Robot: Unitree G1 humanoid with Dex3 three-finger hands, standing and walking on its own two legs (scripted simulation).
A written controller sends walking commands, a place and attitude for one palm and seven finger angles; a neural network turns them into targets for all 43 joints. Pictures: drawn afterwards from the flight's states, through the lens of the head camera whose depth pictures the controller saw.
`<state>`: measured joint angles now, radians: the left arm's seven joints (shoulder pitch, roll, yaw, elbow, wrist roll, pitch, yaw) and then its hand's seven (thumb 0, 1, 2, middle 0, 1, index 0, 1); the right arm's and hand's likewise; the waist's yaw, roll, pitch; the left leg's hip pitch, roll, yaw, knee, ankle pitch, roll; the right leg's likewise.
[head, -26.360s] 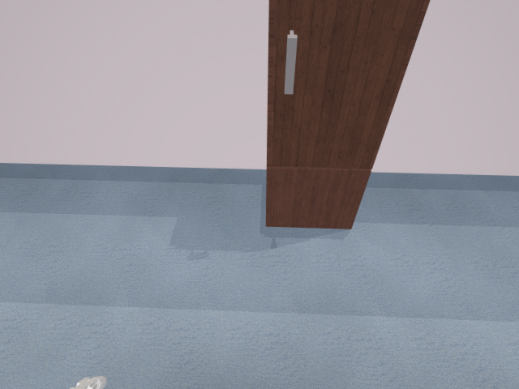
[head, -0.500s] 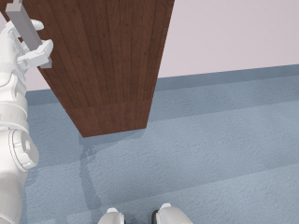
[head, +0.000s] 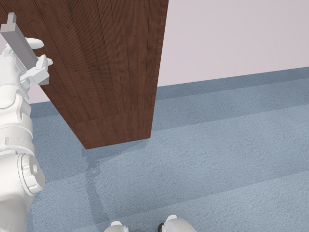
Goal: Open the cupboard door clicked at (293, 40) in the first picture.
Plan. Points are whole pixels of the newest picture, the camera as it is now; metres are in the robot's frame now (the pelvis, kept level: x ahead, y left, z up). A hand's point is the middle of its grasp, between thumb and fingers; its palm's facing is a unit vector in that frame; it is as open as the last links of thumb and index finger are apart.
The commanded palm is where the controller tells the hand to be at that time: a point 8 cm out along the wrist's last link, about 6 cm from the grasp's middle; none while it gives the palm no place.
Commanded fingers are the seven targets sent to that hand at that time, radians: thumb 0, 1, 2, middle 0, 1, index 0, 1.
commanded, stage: pull the door open along its arc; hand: left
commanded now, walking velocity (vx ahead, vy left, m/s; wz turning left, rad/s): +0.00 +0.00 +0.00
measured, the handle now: (29, 51) +0.54 +0.26 +0.12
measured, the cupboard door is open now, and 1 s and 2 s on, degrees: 3 47 46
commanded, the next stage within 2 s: open thumb and fingers to let go in 0.74 s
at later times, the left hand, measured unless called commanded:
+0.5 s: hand (74, 118) +0.36 +0.14 +0.11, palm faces +0.31 -0.95 +0.07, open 6.3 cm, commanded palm +0.29 +0.19 +0.11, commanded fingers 0.00 0.90 0.90 -0.40 -1.35 -0.40 -1.35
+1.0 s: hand (115, 138) +0.31 +0.06 +0.11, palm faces +0.51 -0.86 -0.06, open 6.7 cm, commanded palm +0.26 +0.10 +0.11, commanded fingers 0.00 0.27 0.63 -0.35 -1.28 -0.35 -1.28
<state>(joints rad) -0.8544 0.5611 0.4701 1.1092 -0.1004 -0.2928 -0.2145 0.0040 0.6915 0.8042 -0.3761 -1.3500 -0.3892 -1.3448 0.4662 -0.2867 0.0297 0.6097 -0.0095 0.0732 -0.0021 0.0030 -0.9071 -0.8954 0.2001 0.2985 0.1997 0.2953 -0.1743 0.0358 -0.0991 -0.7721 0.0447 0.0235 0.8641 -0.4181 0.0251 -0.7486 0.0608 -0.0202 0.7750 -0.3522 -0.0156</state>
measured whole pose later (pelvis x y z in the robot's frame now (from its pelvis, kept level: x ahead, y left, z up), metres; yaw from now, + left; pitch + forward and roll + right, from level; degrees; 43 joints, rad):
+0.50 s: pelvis +0.02 +0.00 +0.02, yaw +1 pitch +9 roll -1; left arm -0.11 0.03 0.09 0.17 -0.13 -0.11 0.24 0.02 0.64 0.69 -0.31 -1.35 -0.37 -1.33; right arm 0.23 -0.22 0.00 0.53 0.00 0.02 0.04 0.01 -0.91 -0.90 0.20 0.30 0.20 0.29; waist -0.02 0.05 -0.11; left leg -0.48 0.01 0.04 0.72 -0.40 0.02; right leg -0.49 0.03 -0.01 0.70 -0.37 -0.02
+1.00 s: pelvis +0.01 -0.05 +0.02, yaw +6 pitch +3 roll +1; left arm 0.03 -0.11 -0.20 0.00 0.06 0.08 0.63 0.02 0.56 0.73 -0.34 -1.30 -0.36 -1.32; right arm 0.14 -0.19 0.01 0.62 -0.07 0.10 -0.01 0.01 -0.91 -0.90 0.20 0.30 0.20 0.30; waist 0.00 0.05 -0.06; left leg -0.37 0.01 -0.05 0.68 -0.37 -0.04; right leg -0.36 0.03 -0.09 0.69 -0.39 -0.07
